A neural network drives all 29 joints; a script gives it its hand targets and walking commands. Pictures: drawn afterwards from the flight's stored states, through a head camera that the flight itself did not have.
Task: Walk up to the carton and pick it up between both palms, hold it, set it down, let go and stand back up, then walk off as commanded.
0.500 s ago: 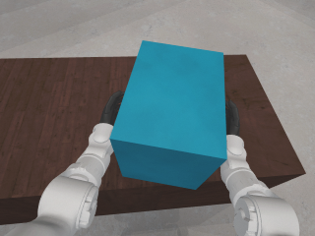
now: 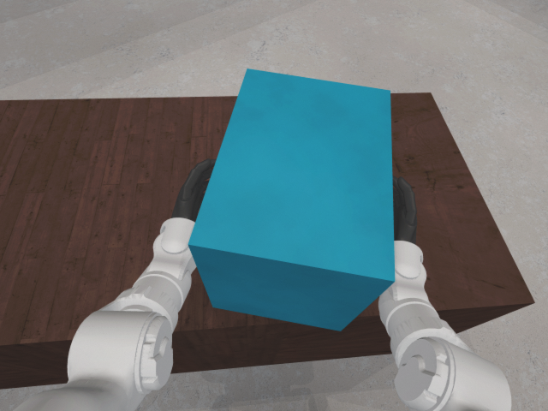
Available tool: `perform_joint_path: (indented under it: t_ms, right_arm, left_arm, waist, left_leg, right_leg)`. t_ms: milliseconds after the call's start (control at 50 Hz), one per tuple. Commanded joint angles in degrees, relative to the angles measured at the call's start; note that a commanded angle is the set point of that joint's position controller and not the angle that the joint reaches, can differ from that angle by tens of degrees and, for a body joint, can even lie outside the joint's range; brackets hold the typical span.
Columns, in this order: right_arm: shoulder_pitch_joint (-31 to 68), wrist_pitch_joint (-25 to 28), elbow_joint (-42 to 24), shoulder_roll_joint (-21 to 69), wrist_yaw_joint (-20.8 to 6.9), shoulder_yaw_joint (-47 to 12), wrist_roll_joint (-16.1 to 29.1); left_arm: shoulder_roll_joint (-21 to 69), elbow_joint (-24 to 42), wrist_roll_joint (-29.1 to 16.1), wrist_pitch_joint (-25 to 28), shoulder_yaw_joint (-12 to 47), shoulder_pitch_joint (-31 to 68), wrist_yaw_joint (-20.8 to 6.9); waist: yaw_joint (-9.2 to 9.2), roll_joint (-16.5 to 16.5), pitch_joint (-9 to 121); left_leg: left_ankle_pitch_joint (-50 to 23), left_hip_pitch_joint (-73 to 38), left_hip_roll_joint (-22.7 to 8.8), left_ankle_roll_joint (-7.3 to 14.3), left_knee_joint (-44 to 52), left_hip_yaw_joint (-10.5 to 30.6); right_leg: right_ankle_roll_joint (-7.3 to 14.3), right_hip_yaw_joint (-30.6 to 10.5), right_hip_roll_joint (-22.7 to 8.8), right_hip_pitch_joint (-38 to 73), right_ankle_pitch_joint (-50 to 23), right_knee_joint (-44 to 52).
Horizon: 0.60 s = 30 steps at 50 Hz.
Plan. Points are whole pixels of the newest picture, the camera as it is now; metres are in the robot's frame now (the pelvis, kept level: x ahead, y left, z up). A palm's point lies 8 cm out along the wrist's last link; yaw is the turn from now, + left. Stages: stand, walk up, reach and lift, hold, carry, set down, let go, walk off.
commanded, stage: reach and lift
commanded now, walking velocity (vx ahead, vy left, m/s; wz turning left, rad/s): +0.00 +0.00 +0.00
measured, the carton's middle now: (296, 205) +0.45 -0.05 -0.02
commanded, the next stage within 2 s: none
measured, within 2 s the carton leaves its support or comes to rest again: leaves its support in 1.66 s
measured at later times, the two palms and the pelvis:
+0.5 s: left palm (189, 210) +0.43 +0.12 +0.01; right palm (398, 233) +0.38 -0.20 +0.01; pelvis +0.00 +0.00 +0.00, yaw +0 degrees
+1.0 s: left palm (186, 215) +0.42 +0.12 +0.02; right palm (397, 236) +0.38 -0.20 +0.01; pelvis +0.00 -0.01 +0.01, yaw +0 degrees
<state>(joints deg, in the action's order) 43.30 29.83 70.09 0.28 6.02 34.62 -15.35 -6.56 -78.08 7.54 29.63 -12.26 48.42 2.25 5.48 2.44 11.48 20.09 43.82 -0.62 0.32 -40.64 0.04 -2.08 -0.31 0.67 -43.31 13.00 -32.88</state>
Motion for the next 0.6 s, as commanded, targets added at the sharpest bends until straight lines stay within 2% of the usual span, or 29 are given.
perform_joint_path:
  t_ms: [0,140,180,260,300,420,480,540,580]
  right_arm:
    - [25.3,1.9,5.0,32.7,-9.8,-15.7,-10.9]
    - [24.4,2.1,6.0,32.3,-9.5,-16.9,-10.1]
    - [23.8,2.0,6.6,32.3,-9.3,-16.8,-10.1]
    - [24.0,2.1,6.2,32.6,-9.2,-17.3,-10.0]
    - [23.7,2.1,6.9,33.0,-9.0,-17.2,-10.2]
    - [23.8,3.8,6.0,33.1,-8.9,-18.5,-10.1]
    - [23.4,5.6,6.4,33.3,-8.6,-18.9,-10.2]
    - [23.7,6.9,7.0,32.7,-8.5,-19.7,-9.9]
    - [23.8,8.1,7.6,32.7,-8.3,-20.2,-10.0]
  left_arm:
    - [31.0,-1.7,9.2,4.3,1.8,29.2,-5.4]
    - [31.1,-2.9,8.4,4.7,2.6,28.1,-5.4]
    - [31.1,-2.8,8.3,4.7,3.0,28.0,-5.5]
    - [31.2,-2.7,8.4,4.6,3.1,27.8,-5.4]
    - [31.4,-3.0,8.6,4.8,3.3,27.6,-5.4]
    - [32.6,-1.1,8.6,5.8,4.9,27.5,-4.9]
    - [33.7,0.4,8.4,7.2,6.8,27.3,-4.6]
    - [33.3,0.3,8.6,7.7,6.7,27.2,-4.3]
    - [33.7,0.5,8.9,8.5,7.2,27.1,-4.4]
  waist:
    - [0.75,4.2,30.1]
    - [0.79,4.4,27.6]
    - [1.52,4.3,27.5]
    - [0.84,4.5,28.5]
    - [1.39,4.1,27.9]
    - [0.71,4.9,31.0]
    - [1.59,6.1,33.2]
    - [0.52,6.1,33.1]
    - [0.50,6.3,33.5]
  left_leg:
    - [-46.5,-32.4,-2.3,-7.1,-0.5,0.0]
    - [-45.7,-31.3,-2.3,-6.9,-0.3,0.3]
    - [-46.0,-31.9,-2.4,-7.0,-0.2,0.6]
    - [-46.2,-31.9,-2.1,-7.1,-0.6,0.3]
    - [-45.9,-31.6,-2.1,-7.0,-0.7,0.4]
    - [-50.1,-33.4,-2.5,-7.7,-1.2,0.7]
    - [-54.7,-35.2,-3.3,-8.5,-1.0,1.3]
    - [-56.3,-36.0,-3.3,-8.6,-0.8,1.1]
    - [-58.6,-36.9,-3.6,-8.8,-0.7,1.2]
  right_leg:
    - [4.0,7.4,2.6,10.2,-22.9,1.0]
    - [4.3,7.2,2.6,10.5,-22.0,1.5]
    - [4.3,7.4,2.6,10.1,-21.8,1.9]
    - [4.4,7.1,2.6,10.1,-22.3,2.1]
    - [4.3,7.2,2.5,10.0,-22.1,2.3]
    - [4.4,7.5,2.8,10.2,-23.8,2.8]
    - [4.4,8.1,3.1,9.5,-25.3,3.6]
    - [4.5,8.0,3.2,9.7,-25.6,4.6]
    - [4.4,8.4,3.1,9.6,-26.8,5.1]
